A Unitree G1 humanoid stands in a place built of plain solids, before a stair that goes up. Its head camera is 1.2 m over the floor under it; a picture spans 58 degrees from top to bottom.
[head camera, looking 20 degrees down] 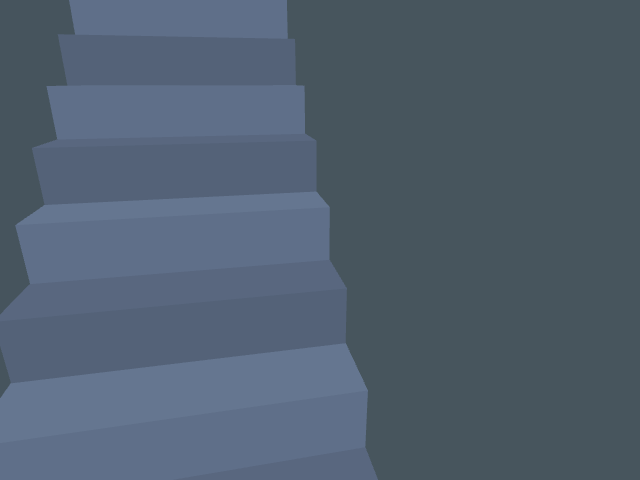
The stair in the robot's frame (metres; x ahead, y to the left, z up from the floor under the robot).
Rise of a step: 0.20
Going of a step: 0.24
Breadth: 0.99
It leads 12 degrees to the left of straight ahead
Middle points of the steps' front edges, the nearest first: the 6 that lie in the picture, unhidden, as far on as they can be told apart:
0.88 0.35 0.40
1.12 0.40 0.60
1.35 0.45 0.79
1.59 0.50 0.99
1.82 0.54 1.19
2.06 0.59 1.39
